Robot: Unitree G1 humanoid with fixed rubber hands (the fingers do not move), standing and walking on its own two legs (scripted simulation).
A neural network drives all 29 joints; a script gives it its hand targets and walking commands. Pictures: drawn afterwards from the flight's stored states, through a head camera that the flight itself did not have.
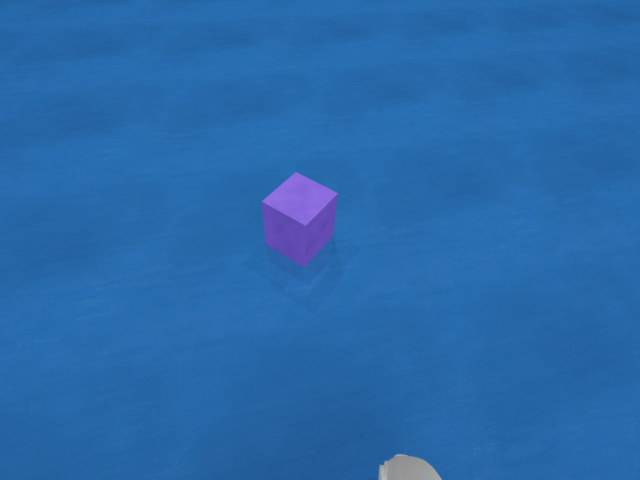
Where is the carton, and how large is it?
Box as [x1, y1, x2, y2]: [262, 172, 337, 266]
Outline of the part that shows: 295,172 262,201 265,242 267,245 304,266 332,235 337,193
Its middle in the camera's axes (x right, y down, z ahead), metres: -0.09 -0.09 +1.53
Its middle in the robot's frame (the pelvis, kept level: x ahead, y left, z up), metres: +1.12 +0.05 -0.66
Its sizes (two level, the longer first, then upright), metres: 0.210 0.200 0.250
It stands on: the floor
